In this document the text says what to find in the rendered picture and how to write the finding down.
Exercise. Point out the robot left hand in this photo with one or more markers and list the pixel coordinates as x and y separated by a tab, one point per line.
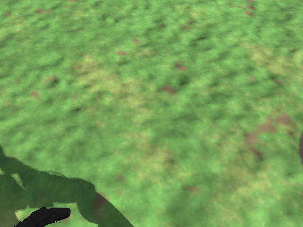
44	216

